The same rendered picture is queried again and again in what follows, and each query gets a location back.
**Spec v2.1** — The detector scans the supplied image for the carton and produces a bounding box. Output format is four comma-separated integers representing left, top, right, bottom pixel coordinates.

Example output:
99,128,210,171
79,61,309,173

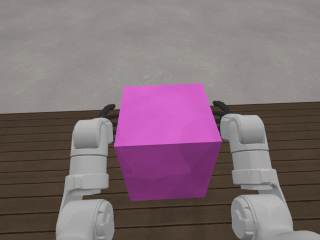
114,83,222,201

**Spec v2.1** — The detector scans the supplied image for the right robot hand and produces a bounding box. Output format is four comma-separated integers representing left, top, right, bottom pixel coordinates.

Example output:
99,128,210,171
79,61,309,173
212,100,233,139

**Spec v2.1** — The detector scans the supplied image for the right robot upper arm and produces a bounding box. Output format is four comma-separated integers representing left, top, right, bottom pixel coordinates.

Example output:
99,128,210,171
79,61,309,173
231,194,320,240

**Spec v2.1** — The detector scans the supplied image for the left robot forearm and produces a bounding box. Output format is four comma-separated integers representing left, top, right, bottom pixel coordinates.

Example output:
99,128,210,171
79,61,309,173
55,117,114,239

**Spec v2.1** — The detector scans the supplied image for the left robot hand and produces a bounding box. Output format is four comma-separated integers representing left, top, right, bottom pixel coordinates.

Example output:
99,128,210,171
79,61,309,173
97,104,119,143

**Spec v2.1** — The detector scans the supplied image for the left robot upper arm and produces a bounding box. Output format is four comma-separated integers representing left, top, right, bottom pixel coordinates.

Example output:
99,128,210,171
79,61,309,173
56,199,115,240

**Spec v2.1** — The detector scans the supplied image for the right robot forearm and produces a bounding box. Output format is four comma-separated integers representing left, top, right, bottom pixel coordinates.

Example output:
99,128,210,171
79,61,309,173
220,113,293,227

